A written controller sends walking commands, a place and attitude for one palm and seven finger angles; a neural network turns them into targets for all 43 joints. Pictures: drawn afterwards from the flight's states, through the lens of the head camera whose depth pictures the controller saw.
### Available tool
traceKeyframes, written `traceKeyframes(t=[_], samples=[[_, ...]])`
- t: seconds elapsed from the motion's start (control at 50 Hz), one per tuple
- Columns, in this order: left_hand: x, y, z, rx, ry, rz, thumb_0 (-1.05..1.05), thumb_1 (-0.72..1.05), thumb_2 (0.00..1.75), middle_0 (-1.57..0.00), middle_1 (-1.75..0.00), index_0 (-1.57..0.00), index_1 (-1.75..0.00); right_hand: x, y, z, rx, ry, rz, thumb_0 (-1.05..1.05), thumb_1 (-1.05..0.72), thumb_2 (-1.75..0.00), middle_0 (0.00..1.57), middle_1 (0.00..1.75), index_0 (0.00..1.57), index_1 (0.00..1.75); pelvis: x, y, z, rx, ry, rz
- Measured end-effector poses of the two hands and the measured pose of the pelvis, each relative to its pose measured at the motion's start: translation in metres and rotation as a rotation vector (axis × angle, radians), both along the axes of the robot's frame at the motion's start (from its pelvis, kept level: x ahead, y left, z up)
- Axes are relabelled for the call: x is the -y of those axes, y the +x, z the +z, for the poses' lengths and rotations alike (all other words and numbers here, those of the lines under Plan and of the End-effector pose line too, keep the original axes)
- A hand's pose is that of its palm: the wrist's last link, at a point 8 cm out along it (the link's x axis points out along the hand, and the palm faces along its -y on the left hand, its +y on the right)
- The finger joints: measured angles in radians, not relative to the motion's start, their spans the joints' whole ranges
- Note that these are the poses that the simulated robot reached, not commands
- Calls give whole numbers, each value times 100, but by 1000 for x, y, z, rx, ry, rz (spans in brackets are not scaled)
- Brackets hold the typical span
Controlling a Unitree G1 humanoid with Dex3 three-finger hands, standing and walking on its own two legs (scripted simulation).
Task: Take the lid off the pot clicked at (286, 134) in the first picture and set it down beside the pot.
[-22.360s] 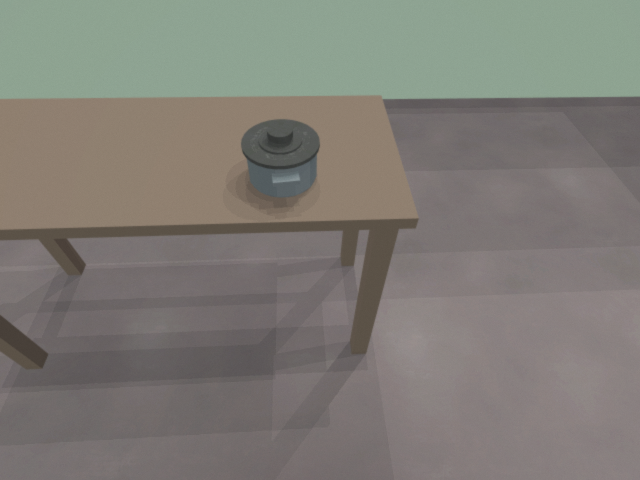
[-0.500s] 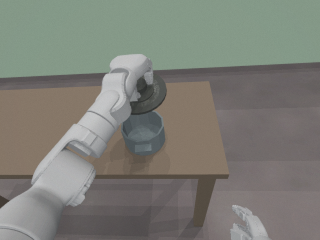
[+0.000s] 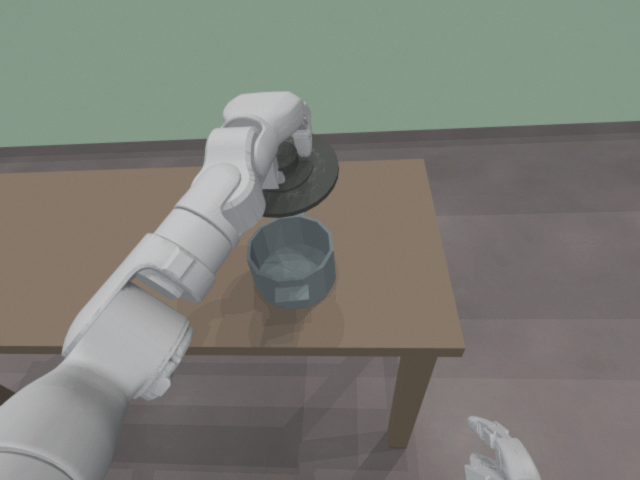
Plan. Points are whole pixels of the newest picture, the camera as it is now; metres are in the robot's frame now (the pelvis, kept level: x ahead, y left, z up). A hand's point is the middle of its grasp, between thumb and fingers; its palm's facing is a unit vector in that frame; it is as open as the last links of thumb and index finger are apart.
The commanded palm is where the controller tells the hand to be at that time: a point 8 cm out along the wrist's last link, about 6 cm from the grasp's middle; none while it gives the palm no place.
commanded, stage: move the lid sideways beside the pot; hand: left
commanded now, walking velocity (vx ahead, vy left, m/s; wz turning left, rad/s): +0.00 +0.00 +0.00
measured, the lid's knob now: (279, 158) +0.48 +0.06 +0.17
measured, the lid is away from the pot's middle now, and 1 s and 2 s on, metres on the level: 0.02 0.11 0.25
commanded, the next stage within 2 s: none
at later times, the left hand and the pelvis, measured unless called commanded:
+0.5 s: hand (219, 168) +0.44 +0.13 +0.19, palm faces -0.19 -0.03 -0.98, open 7.7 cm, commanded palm +0.42 +0.14 +0.26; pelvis -0.01 +0.00 +0.00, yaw +1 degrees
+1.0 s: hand (180, 165) +0.44 +0.18 +0.19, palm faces -0.19 -0.02 -0.98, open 7.7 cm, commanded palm +0.42 +0.19 +0.26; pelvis +0.00 +0.01 +0.00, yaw +0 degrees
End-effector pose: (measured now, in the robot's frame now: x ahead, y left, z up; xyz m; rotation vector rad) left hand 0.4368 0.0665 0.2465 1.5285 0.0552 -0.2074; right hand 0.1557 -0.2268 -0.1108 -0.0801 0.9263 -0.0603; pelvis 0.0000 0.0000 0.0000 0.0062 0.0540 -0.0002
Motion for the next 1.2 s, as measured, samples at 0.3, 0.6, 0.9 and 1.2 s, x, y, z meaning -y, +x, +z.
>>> traceKeyframes(t=[0.3,0.6,0.9,1.2], samples=[[-39,-5,2,3,-1,80,3,12,96,-63,-87,-70,-92,-1,6,6,18,0,-1,1,-91,-90,20,30,20,30,-1,0,0,9,-4,-6],[-75,-5,-1,-47,26,124,3,12,96,-63,-87,-71,-92,-1,3,9,22,-40,10,1,-91,-90,20,30,20,30,-3,-7,0,7,-7,10],[-103,3,3,-30,24,112,3,13,95,-63,-87,-71,-92,6,-31,-3,-66,-47,-46,1,-91,-90,20,30,20,30,-10,0,1,-5,-11,-4],[-138,-11,2,-51,44,164,3,13,96,-63,-87,-71,-92,1,-6,9,-4,-60,-6,1,-91,-90,20,30,20,30,-11,-7,0,-1,-17,13]])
